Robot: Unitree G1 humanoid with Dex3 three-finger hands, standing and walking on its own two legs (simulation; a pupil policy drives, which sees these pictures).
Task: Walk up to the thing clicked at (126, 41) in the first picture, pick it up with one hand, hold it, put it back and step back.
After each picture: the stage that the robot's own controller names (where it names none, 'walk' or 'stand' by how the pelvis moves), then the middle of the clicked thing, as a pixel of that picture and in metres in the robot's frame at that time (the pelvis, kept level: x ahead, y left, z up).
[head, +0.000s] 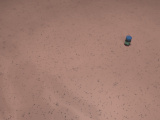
stand; (127, 41) +1.41 -0.51 -0.72
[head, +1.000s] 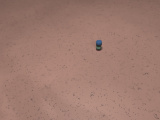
walk; (98, 45) +1.34 -0.06 -0.69
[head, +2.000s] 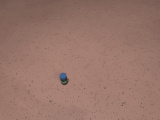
walk; (63, 79) +0.85 +0.26 -0.71
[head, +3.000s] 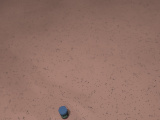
walk; (63, 112) +0.50 +0.23 -0.71
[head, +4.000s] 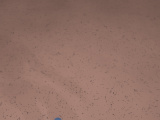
stand; out of the picture +0.40 +0.18 -0.70
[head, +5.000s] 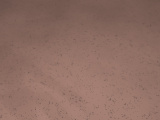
stand; out of the picture +0.39 +0.19 -0.72
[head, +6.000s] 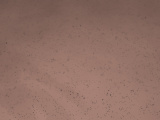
stand; out of the picture +0.38 +0.21 -0.72
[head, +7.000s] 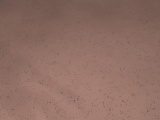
stand; out of the picture +0.38 +0.20 -0.73
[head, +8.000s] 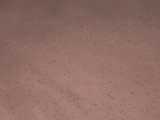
stand; out of the picture +0.38 +0.20 -0.73
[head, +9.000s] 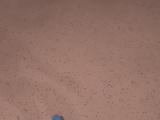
go down; out of the picture +0.39 +0.20 -0.71
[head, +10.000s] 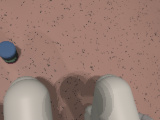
go down; (8, 53) +0.45 +0.27 -0.28
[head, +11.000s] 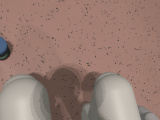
close in; out of the picture +0.43 +0.28 -0.26
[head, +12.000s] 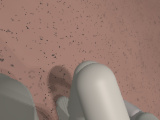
close; out of the picture +0.42 +0.30 -0.22
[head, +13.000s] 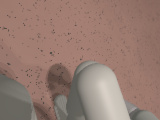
lift; out of the picture +0.41 +0.31 -0.22
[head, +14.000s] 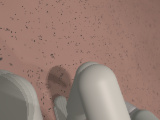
lift; out of the picture +0.38 +0.27 -0.23
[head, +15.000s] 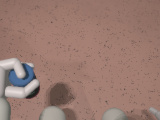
lift; (26, 82) +0.33 +0.20 -0.01
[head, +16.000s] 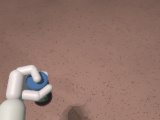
hold; (40, 89) +0.32 +0.16 +0.01
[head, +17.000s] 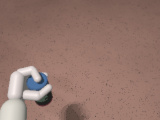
hold; (40, 90) +0.33 +0.17 -0.01
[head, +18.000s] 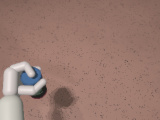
crouch; (34, 84) +0.35 +0.18 -0.06
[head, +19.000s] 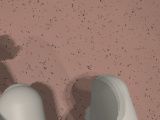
lower; out of the picture +0.47 +0.28 -0.10
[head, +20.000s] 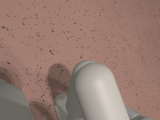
lower; out of the picture +0.41 +0.32 -0.22
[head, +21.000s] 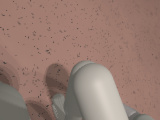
lower; out of the picture +0.41 +0.32 -0.23
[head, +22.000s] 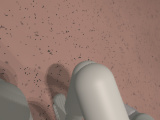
lower; out of the picture +0.41 +0.31 -0.23
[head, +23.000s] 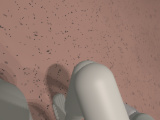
lower; out of the picture +0.41 +0.31 -0.23
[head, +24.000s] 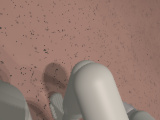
open; out of the picture +0.41 +0.30 -0.23
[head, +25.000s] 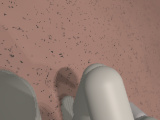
stand; out of the picture +0.41 +0.29 -0.23
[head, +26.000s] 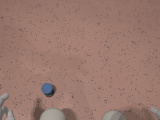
walk; (48, 90) +0.42 +0.21 -0.53
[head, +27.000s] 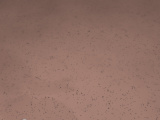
stand; out of the picture +0.39 +0.20 -0.66
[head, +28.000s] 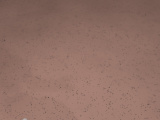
stand; out of the picture +0.38 +0.19 -0.67
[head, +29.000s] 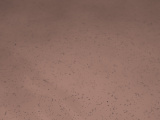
stand; out of the picture +0.40 +0.18 -0.72
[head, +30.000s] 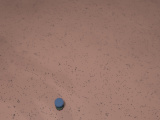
walk; (59, 104) +0.46 +0.14 -0.71
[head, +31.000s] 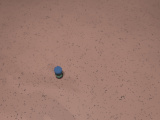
walk; (58, 72) +0.72 +0.23 -0.69
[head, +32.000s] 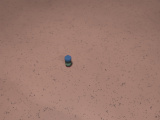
stand; (68, 61) +1.01 +0.20 -0.70
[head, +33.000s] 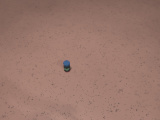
stand; (66, 66) +1.00 +0.19 -0.72
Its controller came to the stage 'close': yes
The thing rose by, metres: 0.70
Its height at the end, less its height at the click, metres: +0.00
